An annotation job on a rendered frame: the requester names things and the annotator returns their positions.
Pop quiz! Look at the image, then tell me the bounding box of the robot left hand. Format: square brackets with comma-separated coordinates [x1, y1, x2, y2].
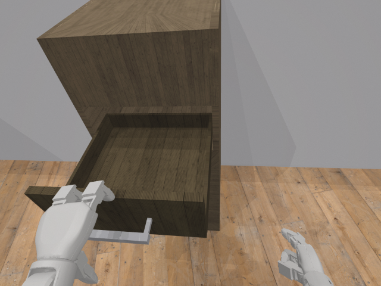
[35, 181, 115, 284]

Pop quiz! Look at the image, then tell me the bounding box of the cabinet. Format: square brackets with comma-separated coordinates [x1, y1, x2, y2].
[37, 0, 221, 231]

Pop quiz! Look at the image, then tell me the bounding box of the robot right forearm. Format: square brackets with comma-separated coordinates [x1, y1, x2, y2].
[302, 271, 334, 286]

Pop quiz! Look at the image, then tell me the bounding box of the handle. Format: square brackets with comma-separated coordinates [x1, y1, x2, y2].
[88, 218, 152, 245]

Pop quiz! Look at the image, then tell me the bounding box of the robot right hand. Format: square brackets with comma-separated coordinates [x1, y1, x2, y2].
[278, 228, 324, 284]

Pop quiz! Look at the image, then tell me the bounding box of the robot left forearm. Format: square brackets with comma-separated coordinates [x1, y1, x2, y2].
[22, 258, 77, 286]

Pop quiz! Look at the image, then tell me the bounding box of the drawer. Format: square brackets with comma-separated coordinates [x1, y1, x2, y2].
[24, 113, 213, 238]

